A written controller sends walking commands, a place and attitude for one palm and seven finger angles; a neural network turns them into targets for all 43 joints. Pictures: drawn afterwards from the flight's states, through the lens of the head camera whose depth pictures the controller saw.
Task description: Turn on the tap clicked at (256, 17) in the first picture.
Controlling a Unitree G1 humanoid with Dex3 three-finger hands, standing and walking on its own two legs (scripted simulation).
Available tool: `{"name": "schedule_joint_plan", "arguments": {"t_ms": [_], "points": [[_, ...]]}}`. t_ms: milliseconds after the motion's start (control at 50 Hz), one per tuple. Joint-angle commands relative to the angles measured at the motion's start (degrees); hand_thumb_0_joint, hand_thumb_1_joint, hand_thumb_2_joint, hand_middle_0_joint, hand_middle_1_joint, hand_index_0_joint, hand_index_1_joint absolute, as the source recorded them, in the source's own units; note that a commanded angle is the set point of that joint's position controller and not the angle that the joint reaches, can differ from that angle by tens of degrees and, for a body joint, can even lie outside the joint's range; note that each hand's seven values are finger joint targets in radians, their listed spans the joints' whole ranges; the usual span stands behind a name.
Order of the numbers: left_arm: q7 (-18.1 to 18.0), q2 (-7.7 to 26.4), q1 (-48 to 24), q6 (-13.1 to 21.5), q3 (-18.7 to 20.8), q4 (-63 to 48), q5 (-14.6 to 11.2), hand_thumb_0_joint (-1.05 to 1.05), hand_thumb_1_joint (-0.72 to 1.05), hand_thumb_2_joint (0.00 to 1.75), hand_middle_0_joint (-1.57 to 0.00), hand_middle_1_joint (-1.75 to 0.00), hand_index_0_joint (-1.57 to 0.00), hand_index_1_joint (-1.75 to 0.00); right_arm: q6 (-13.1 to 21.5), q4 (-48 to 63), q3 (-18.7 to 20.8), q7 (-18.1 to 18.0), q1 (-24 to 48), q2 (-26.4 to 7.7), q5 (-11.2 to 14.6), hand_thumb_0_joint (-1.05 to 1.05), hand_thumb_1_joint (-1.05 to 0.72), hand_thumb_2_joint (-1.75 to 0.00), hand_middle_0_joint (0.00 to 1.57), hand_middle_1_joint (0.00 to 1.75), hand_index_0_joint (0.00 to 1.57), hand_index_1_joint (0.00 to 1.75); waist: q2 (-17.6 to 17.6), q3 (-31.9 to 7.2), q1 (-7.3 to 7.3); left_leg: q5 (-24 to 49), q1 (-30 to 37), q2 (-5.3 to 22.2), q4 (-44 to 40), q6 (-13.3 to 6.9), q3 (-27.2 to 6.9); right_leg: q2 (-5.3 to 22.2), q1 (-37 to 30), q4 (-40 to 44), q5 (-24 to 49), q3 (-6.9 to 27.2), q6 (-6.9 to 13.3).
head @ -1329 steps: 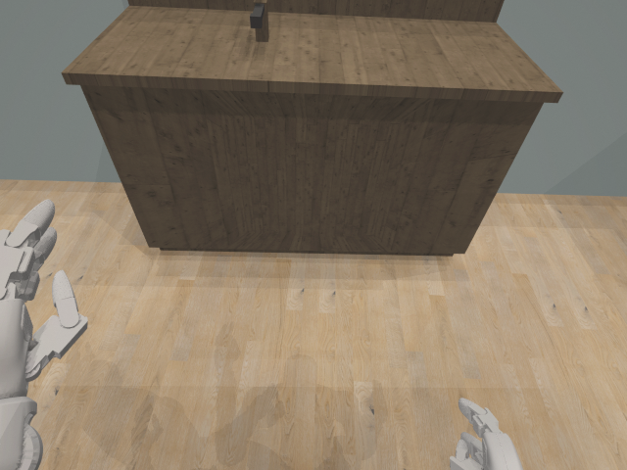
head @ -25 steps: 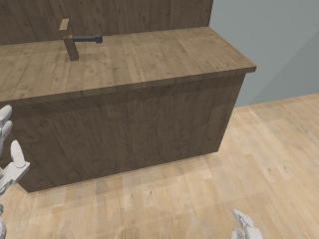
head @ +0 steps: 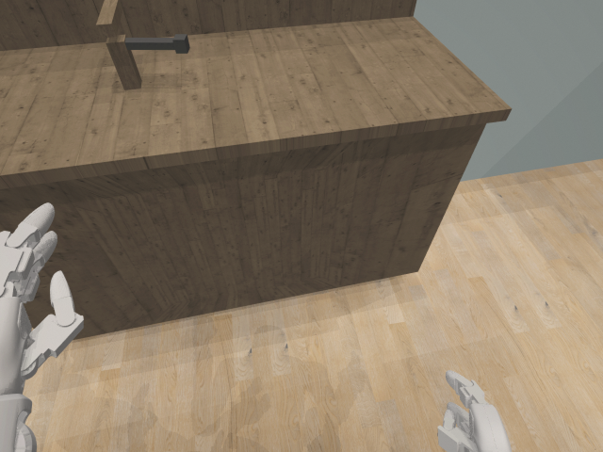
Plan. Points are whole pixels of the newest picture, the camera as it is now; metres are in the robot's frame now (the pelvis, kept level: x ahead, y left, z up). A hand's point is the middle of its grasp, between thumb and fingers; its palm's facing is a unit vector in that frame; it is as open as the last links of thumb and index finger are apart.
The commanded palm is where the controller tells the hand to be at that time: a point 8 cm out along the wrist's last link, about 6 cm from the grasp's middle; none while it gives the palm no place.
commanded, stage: stand and wait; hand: left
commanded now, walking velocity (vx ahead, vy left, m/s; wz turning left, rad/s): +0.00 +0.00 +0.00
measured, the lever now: (181, 43) +0.84 +0.30 +0.13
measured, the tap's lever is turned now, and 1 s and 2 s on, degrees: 78 78 78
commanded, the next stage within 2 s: none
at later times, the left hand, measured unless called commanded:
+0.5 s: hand (35, 317) +0.21 +0.27 +0.15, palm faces +0.35 -0.87 -0.35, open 7.4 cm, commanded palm +0.16 +0.31 +0.18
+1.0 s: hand (16, 324) +0.20 +0.28 +0.16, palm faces +0.37 -0.86 -0.36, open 7.4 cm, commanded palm +0.15 +0.32 +0.18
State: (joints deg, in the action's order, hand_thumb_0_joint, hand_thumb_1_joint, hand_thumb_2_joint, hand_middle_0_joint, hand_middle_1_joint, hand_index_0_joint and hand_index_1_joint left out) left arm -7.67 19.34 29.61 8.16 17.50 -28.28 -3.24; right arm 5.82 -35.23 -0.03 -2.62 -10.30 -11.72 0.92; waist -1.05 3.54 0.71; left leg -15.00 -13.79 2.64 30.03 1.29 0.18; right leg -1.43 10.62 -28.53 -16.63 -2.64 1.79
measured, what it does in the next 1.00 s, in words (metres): stands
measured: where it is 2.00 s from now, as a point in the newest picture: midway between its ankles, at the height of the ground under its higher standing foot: outside the picture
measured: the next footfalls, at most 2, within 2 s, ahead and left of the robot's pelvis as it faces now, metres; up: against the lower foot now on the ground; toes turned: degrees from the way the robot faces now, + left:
none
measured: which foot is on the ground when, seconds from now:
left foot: down 0.00-1.00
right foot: down 0.00-1.00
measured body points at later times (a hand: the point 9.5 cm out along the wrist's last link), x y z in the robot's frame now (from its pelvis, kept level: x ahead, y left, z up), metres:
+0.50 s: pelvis -0.01 +0.03 +0.01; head +0.01 +0.05 +0.46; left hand +0.19 +0.31 +0.17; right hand +0.17 -0.20 -0.07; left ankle +0.01 +0.14 -0.74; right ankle -0.01 -0.10 -0.74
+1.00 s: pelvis -0.01 +0.04 +0.01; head +0.00 +0.05 +0.46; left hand +0.18 +0.32 +0.18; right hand +0.16 -0.19 -0.07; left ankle +0.01 +0.14 -0.74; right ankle -0.01 -0.10 -0.74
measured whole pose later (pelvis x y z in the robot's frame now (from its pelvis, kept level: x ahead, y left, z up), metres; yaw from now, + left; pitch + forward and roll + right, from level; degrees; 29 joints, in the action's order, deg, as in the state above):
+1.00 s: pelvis -0.01 +0.04 +0.01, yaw -1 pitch -1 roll -1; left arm -8.6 20.0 27.3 9.2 17.8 -27.3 -2.8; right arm 4.9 -35.7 -0.6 -3.8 -9.6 -10.9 -0.1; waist 0.0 2.7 -0.7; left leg -11.7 -13.4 0.7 26.0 -1.6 2.2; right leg 0.5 9.1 -21.2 -11.1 -0.7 -1.4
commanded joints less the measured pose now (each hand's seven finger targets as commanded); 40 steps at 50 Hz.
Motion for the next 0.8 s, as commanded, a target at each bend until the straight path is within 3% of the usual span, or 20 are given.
{"name": "schedule_joint_plan", "arguments": {"t_ms": [0, 60, 160, 220, 320, 400, 620, 780], "points": [[-2.2, 13.5, -4.9, 4.4, 10.0, -17.1, 0.2, 0.0, 0.9, 0.9, -0.2, -0.3, -0.2, -0.3, 2.5, 9.5, 2.6, -1.6, 6.4, -7.0, -0.3, 0.0, -0.9, -0.9, 0.2, 0.3, 0.2, 0.3, -3.5, -10.8, -0.86, 23.3, 8.0, 3.2, -3.6, -3.3, -2.6, 6.1, -3.1, 3.9, 23.4, 6.9, -0.6], [-2.4, 12.1, -4.7, 4.1, 9.4, -15.6, 0.2, 0.0, 0.9, 0.9, -0.2, -0.3, -0.2, -0.3, 1.8, 9.5, 2.5, -1.7, 6.0, -6.5, -0.1, 0.0, -0.9, -0.9, 0.2, 0.3, 0.2, 0.3, -3.3, -11.8, -1.0, 27.2, 8.9, 3.4, -3.2, -3.0, -2.4, 5.2, -4.6, 3.8, 25.5, 5.7, -0.8], [-1.9, 9.7, -3.3, 3.4, 7.9, -11.0, -0.1, 0.0, 0.9, 0.9, -0.2, -0.3, -0.2, -0.3, 1.1, 9.7, 2.8, -1.5, 6.0, -6.7, 0.0, 0.0, -0.9, -0.9, 0.2, 0.3, 0.2, 0.3, 0.0, -11.2, -0.73, 22.5, 7.8, 2.8, -3.6, -2.6, -1.8, 5.3, -4.9, 6.0, 24.3, 6.3, -0.8], [-1.6, 8.7, -2.5, 3.1, 6.5, -10.4, -0.2, 0.0, 0.9, 0.9, -0.2, -0.3, -0.2, -0.3, 0.9, 10.0, 2.6, -1.3, 6.4, -6.7, -0.1, 0.0, -0.9, -0.9, 0.2, 0.3, 0.2, 0.3, -1.2, -10.0, -0.71, 18.7, 6.5, 2.9, -5.4, -2.6, -2.4, 4.9, -3.7, 6.8, 19.7, 6.2, -0.9], [-1.7, 9.8, -3.9, 3.4, 7.0, -12.0, -0.1, 0.0, 0.9, 0.9, -0.2, -0.3, -0.2, -0.3, 0.8, 10.3, 2.3, -1.6, 7.1, -6.7, -0.5, 0.0, -0.9, -0.9, 0.2, 0.3, 0.2, 0.3, -1.6, -9.1, -0.98, 14.1, 4.9, 2.7, -7.3, -2.8, -3.1, 4.2, -3.1, 7.9, 15.8, 6.1, -0.9], [-2.1, 11.5, -6.3, 3.8, 7.9, -14.6, 0.1, 0.0, 0.9, 0.9, -0.2, -0.3, -0.2, -0.3, 1.1, 10.3, 2.2, -1.9, 7.5, -7.0, -0.8, 0.0, -0.9, -0.9, 0.2, 0.3, 0.2, 0.3, -4.9, -9.3, -1.09, 12.6, 4.8, 2.4, -8.5, -2.7, -3.7, 3.9, -3.2, 7.9, 14.4, 5.7, -0.8], [-2.0, 8.5, -5.3, 4.2, 5.6, -10.6, 0.4, 0.0, 0.9, 0.9, -0.2, -0.3, -0.2, -0.3, 1.7, 9.1, 1.9, -1.7, 7.2, -6.6, -0.8, 0.0, -0.9, -0.9, 0.2, 0.3, 0.2, 0.3, -3.2, -7.9, -1.04, 2.9, 2.3, 2.3, -11.5, -2.6, -4.4, 3.0, -2.7, 9.3, 9.2, 4.9, -1.1], [-2.2, 9.8, -6.6, 4.8, 6.7, -11.0, 0.6, 0.0, 0.9, 0.9, -0.2, -0.3, -0.2, -0.3, 2.0, 8.8, 2.0, -1.9, 7.3, -6.7, -1.0, 0.0, -0.9, -0.9, 0.2, 0.3, 0.2, 0.3, -2.5, -7.8, -1.17, 0.7, 1.7, 1.9, -11.5, -2.7, -4.4, 2.9, -2.5, 10.0, 8.7, 5.3, -1.1]]}}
